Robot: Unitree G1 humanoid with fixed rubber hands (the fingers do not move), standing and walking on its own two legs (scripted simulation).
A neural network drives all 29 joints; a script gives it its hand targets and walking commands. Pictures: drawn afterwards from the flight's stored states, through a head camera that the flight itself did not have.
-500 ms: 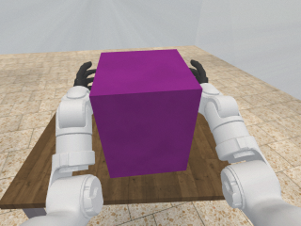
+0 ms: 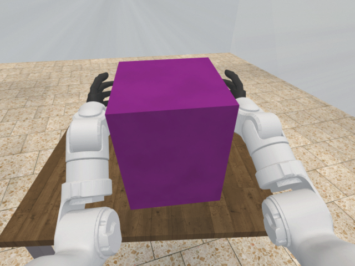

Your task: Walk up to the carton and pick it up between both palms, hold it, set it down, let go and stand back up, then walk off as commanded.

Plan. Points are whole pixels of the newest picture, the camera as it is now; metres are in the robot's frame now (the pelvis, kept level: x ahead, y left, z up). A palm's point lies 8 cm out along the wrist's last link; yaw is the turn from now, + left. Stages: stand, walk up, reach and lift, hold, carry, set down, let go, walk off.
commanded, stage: hold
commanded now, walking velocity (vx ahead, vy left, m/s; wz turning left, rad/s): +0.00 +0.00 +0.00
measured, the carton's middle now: (170, 132) +0.35 +0.00 +0.20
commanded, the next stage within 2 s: none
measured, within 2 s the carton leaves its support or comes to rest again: neither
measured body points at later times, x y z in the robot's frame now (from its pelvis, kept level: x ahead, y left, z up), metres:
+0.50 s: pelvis -0.01 +0.00 +0.00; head -0.09 +0.02 +0.44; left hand +0.38 +0.16 +0.27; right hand +0.38 -0.14 +0.27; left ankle +0.03 +0.12 -0.75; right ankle +0.00 -0.12 -0.75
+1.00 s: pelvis +0.00 +0.00 +0.00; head -0.09 +0.02 +0.44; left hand +0.38 +0.16 +0.26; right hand +0.38 -0.14 +0.27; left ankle +0.03 +0.12 -0.75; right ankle +0.00 -0.12 -0.75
